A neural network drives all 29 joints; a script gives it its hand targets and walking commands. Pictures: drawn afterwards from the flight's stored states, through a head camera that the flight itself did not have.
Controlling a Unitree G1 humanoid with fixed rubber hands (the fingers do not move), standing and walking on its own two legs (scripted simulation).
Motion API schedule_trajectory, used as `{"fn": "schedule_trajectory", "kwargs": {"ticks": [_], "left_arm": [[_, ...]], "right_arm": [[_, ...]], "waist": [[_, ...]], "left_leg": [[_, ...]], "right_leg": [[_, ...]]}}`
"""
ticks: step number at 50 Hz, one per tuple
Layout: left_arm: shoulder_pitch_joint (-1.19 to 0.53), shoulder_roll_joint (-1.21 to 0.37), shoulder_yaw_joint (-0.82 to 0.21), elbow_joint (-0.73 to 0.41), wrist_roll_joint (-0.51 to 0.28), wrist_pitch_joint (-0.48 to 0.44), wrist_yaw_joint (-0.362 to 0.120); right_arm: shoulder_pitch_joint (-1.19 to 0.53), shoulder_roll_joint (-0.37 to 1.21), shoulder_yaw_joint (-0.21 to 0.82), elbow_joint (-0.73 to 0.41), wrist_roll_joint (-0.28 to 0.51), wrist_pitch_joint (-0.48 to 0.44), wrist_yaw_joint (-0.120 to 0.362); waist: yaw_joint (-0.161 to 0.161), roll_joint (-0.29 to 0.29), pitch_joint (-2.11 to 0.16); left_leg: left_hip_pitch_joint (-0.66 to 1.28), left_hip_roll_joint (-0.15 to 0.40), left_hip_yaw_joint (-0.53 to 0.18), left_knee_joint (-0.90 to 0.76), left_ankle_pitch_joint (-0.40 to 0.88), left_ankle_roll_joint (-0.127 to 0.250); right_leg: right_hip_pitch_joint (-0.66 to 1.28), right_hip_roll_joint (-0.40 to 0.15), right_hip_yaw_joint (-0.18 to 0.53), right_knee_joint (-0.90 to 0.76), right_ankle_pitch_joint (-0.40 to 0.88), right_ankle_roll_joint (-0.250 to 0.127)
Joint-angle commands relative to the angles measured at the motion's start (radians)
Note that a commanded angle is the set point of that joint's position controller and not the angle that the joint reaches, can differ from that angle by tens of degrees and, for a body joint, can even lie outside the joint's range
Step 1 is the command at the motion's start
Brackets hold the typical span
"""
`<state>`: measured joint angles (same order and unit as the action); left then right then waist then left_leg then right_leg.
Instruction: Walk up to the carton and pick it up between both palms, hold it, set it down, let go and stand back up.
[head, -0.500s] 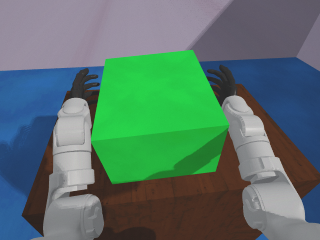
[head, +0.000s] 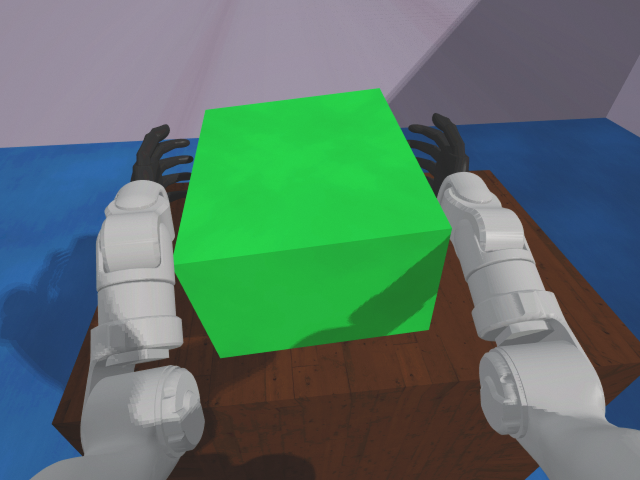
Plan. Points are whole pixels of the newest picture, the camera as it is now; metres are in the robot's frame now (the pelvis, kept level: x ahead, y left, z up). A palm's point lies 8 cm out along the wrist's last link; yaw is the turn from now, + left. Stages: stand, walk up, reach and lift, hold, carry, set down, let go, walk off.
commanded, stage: hold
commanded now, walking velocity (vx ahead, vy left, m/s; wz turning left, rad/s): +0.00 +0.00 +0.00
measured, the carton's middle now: (307, 210) +0.42 -0.01 +0.16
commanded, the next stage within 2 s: none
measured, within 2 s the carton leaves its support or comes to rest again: neither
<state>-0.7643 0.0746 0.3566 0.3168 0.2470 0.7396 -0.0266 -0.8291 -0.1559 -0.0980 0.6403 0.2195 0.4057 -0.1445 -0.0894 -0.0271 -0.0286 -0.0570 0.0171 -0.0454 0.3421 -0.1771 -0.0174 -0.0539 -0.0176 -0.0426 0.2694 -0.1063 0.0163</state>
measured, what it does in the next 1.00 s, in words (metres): stands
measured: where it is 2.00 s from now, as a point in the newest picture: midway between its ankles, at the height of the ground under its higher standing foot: outside the picture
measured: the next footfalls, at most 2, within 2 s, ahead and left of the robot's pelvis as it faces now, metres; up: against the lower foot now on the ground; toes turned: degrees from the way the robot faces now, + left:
none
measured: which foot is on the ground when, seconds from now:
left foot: down 0.00-1.00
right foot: down 0.00-1.00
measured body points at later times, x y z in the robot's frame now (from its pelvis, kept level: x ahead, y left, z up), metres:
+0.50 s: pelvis +0.01 +0.00 +0.00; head -0.06 +0.02 +0.44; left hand +0.39 +0.18 +0.24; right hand +0.40 -0.17 +0.26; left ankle +0.01 +0.13 -0.75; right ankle +0.03 -0.13 -0.75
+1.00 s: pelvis +0.00 +0.00 +0.00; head -0.07 +0.01 +0.44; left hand +0.39 +0.19 +0.25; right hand +0.39 -0.17 +0.26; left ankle +0.01 +0.13 -0.75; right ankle +0.03 -0.13 -0.75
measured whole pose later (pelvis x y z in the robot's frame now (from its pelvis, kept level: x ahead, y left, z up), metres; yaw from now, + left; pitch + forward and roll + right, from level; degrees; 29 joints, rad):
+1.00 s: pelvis +0.00 +0.00 +0.00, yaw +1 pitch -5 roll -1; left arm -0.80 0.10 0.37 0.28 0.25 0.86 -0.04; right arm -0.90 -0.19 -0.06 0.59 0.28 0.57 -0.20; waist -0.08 0.00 -0.08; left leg -0.08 0.02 -0.06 0.36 -0.19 -0.02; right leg -0.06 -0.01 -0.04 0.27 -0.11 0.01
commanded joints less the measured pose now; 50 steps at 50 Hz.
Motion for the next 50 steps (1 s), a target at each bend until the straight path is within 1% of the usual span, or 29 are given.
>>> {"fn": "schedule_trajectory", "kwargs": {"ticks": [1, 2, 4, 5, 7, 9, 10, 11, 12, 13, 16, 17, 21, 22, 24, 26, 29, 32, 33, 34, 40, 41, 43, 44, 45, 47, 48, 49, 50], "left_arm": [[-0.808, -0.511, -0.464, -0.233, -0.219, -0.085, -0.135], [-0.83, -0.5, -0.45, -0.217, -0.219, -0.08, -0.133], [-0.837, -0.517, -0.482, -0.264, -0.253, -0.076, -0.123], [-0.817, -0.502, -0.466, -0.229, -0.243, -0.066, -0.12], [-0.843, -0.526, -0.504, -0.28, -0.264, -0.054, -0.118], [-0.818, -0.52, -0.473, -0.221, -0.238, -0.033, -0.128], [-0.84, -0.526, -0.488, -0.279, -0.256, -0.037, -0.129], [-0.843, -0.507, -0.474, -0.256, -0.248, -0.03, -0.131], [-0.877, -0.52, -0.487, -0.288, -0.264, -0.034, -0.132], [-0.848, -0.521, -0.487, -0.251, -0.257, -0.023, -0.133], [-0.842, -0.517, -0.476, -0.256, -0.266, -0.02, -0.134], [-0.829, -0.517, -0.468, -0.242, -0.248, -0.014, -0.136], [-0.814, -0.503, -0.441, -0.202, -0.224, 0.012, -0.155], [-0.832, -0.511, -0.444, -0.215, -0.233, 0.01, -0.161], [-0.871, -0.513, -0.464, -0.3, -0.254, -0.001, -0.158], [-0.867, -0.49, -0.451, -0.293, -0.25, 0.0, -0.152], [-0.832, -0.46, -0.4, -0.219, -0.222, 0.009, -0.162], [-0.858, -0.483, -0.443, -0.285, -0.253, 0.0, -0.16], [-0.875, -0.473, -0.443, -0.278, -0.253, -0.001, -0.157], [-0.856, -0.476, -0.441, -0.277, -0.257, 0.001, -0.158], [-0.867, -0.465, -0.424, -0.249, -0.24, 0.004, -0.18], [-0.873, -0.485, -0.446, -0.273, -0.255, 0.002, -0.179], [-0.86, -0.47, -0.42, -0.243, -0.245, 0.005, -0.178], [-0.89, -0.471, -0.433, -0.264, -0.257, -0.005, -0.176], [-0.875, -0.483, -0.439, -0.273, -0.255, -0.006, -0.171], [-0.855, -0.469, -0.415, -0.215, -0.226, 0.008, -0.176], [-0.864, -0.475, -0.415, -0.24, -0.225, 0.005, -0.182], [-0.856, -0.487, -0.434, -0.249, -0.233, 0.009, -0.185], [-0.841, -0.479, -0.426, -0.242, -0.233, 0.012, -0.186]], "right_arm": [[-0.841, 0.609, 0.377, -0.314, 0.163, -0.008, 0.141], [-0.853, 0.603, 0.37, -0.296, 0.165, 0.005, 0.142], [-0.881, 0.609, 0.393, -0.362, 0.187, 0.01, 0.144], [-0.866, 0.598, 0.391, -0.334, 0.187, 0.027, 0.141], [-0.849, 0.59, 0.377, -0.332, 0.199, 0.047, 0.139], [-0.832, 0.568, 0.343, -0.282, 0.181, 0.069, 0.139], [-0.836, 0.581, 0.361, -0.315, 0.198, 0.069, 0.14], [-0.823, 0.564, 0.347, -0.277, 0.193, 0.086, 0.142], [-0.844, 0.579, 0.349, -0.306, 0.203, 0.084, 0.145], [-0.857, 0.569, 0.347, -0.321, 0.2, 0.087, 0.145], [-0.88, 0.571, 0.364, -0.355, 0.215, 0.102, 0.138], [-0.849, 0.558, 0.356, -0.304, 0.219, 0.114, 0.139], [-0.846, 0.536, 0.33, -0.27, 0.21, 0.13, 0.141], [-0.86, 0.539, 0.326, -0.283, 0.208, 0.13, 0.142], [-0.863, 0.571, 0.356, -0.317, 0.24, 0.128, 0.143], [-0.853, 0.565, 0.372, -0.325, 0.257, 0.14, 0.134], [-0.871, 0.57, 0.37, -0.329, 0.243, 0.148, 0.126], [-0.901, 0.602, 0.392, -0.404, 0.264, 0.135, 0.121], [-0.88, 0.593, 0.381, -0.367, 0.264, 0.144, 0.119], [-0.887, 0.597, 0.389, -0.395, 0.262, 0.142, 0.118], [-0.854, 0.575, 0.355, -0.342, 0.24, 0.163, 0.108], [-0.866, 0.586, 0.361, -0.385, 0.243, 0.155, 0.109], [-0.887, 0.585, 0.367, -0.391, 0.243, 0.153, 0.112], [-0.88, 0.589, 0.359, -0.378, 0.239, 0.154, 0.113], [-0.879, 0.595, 0.375, -0.387, 0.249, 0.149, 0.115], [-0.836, 0.564, 0.34, -0.305, 0.225, 0.162, 0.118], [-0.834, 0.57, 0.341, -0.304, 0.225, 0.159, 0.121], [-0.836, 0.56, 0.34, -0.323, 0.229, 0.157, 0.122], [-0.856, 0.563, 0.353, -0.356, 0.232, 0.155, 0.12]], "waist": [[0.009, 0.056, -0.505], [0.015, 0.045, -0.484], [0.02, 0.04, -0.546], [0.024, 0.03, -0.502], [-0.006, 0.062, -0.522], [-0.006, 0.065, -0.444], [-0.005, 0.069, -0.518], [-0.01, 0.076, -0.466], [-0.008, 0.087, -0.515], [-0.009, 0.089, -0.499], [-0.001, 0.057, -0.522], [-0.003, 0.084, -0.469], [-0.002, 0.082, -0.418], [-0.002, 0.079, -0.437], [0.004, 0.087, -0.519], [0.004, 0.079, -0.522], [0.031, 0.027, -0.459], [0.026, 0.046, -0.545], [0.012, 0.055, -0.523], [0.017, 0.036, -0.528], [-0.003, 0.046, -0.481], [-0.002, 0.065, -0.517], [0.013, 0.042, -0.524], [0.0, 0.053, -0.531], [0.012, 0.061, -0.537], [-0.003, 0.074, -0.435], [0.0, 0.072, -0.457], [-0.004, 0.09, -0.472], [0.005, 0.071, -0.487]], "left_leg": [[-0.007, -0.088, 0.052, -0.035, 0.235, -0.01], [-0.02, -0.085, 0.051, -0.044, 0.205, -0.006], [-0.014, -0.081, 0.046, -0.03, 0.242, -0.006], [-0.023, -0.082, 0.047, -0.038, 0.226, -0.002], [-0.008, -0.072, 0.038, -0.037, 0.239, -0.02], [-0.052, -0.067, 0.039, -0.066, 0.153, -0.017], [-0.047, -0.069, 0.038, -0.056, 0.191, -0.021], [-0.061, -0.068, 0.04, -0.063, 0.18, -0.025], [-0.064, -0.068, 0.034, -0.059, 0.178, -0.029], [-0.066, -0.071, 0.036, -0.05, 0.198, -0.03], [-0.041, -0.075, 0.032, -0.032, 0.246, -0.03], [-0.069, -0.069, 0.031, -0.044, 0.245, -0.035], [-0.1, -0.067, 0.038, -0.071, 0.172, -0.033], [-0.098, -0.064, 0.035, -0.072, 0.163, -0.035], [-0.072, -0.069, 0.034, -0.043, 0.262, -0.047], [-0.033, -0.079, 0.036, -0.018, 0.325, -0.05], [-0.07, -0.083, 0.045, -0.044, 0.236, -0.02], [-0.052, -0.084, 0.038, -0.022, 0.287, -0.025], [-0.049, -0.084, 0.036, -0.028, 0.258, -0.026], [-0.044, -0.083, 0.036, -0.026, 0.26, -0.021], [-0.064, -0.08, 0.037, -0.048, 0.203, -0.023], [-0.06, -0.079, 0.037, -0.04, 0.226, -0.03], [-0.071, -0.082, 0.038, -0.041, 0.217, -0.021], [-0.072, -0.082, 0.036, -0.041, 0.215, -0.023], [-0.065, -0.079, 0.034, -0.038, 0.241, -0.024], [-0.079, -0.074, 0.034, -0.056, 0.195, -0.028], [-0.08, -0.071, 0.037, -0.059, 0.193, -0.03], [-0.076, -0.07, 0.037, -0.055, 0.216, -0.038], [-0.075, -0.074, 0.04, -0.045, 0.243, -0.034]], "right_leg": [[0.213, 0.077, -0.005, 0.011, 0.149, 0.014], [0.19, 0.074, -0.002, 0.001, 0.106, 0.015], [0.204, 0.085, 0.0, 0.014, 0.137, 0.01], [0.193, 0.086, 0.002, 0.005, 0.12, 0.008], [0.184, 0.091, 0.002, 0.011, 0.116, 0.005], [0.173, 0.087, 0.005, -0.001, 0.053, 0.0], [0.207, 0.089, 0.008, 0.011, 0.091, 0.001], [0.194, 0.089, 0.01, 0.009, 0.079, -0.002], [0.206, 0.087, 0.007, 0.016, 0.087, 0.002], [0.207, 0.087, 0.012, 0.014, 0.107, -0.002], [0.211, 0.093, 0.012, 0.015, 0.152, 0.001], [0.212, 0.098, 0.01, 0.015, 0.137, -0.007], [0.211, 0.089, 0.016, 0.003, 0.088, -0.013], [0.218, 0.091, 0.015, 0.008, 0.084, -0.011], [0.248, 0.097, 0.014, 0.028, 0.166, -0.008], [0.242, 0.095, 0.016, 0.023, 0.222, -0.001], [0.226, 0.087, 0.02, 0.006, 0.17, 0.004], [0.253, 0.088, 0.02, 0.02, 0.224, 0.004], [0.229, 0.085, 0.022, 0.013, 0.201, 0.005], [0.229, 0.086, 0.019, 0.013, 0.208, 0.006], [0.231, 0.08, 0.022, 0.004, 0.157, 0.003], [0.242, 0.082, 0.02, 0.012, 0.179, 0.0], [0.248, 0.081, 0.024, 0.009, 0.173, 0.003], [0.244, 0.079, 0.021, 0.013, 0.171, 0.004], [0.249, 0.084, 0.019, 0.018, 0.182, -0.001], [0.217, 0.079, 0.02, 0.004, 0.133, -0.007], [0.227, 0.081, 0.019, 0.006, 0.127, -0.005], [0.236, 0.087, 0.02, 0.012, 0.139, -0.012], [0.255, 0.089, 0.021, 0.012, 0.166, -0.009]]}}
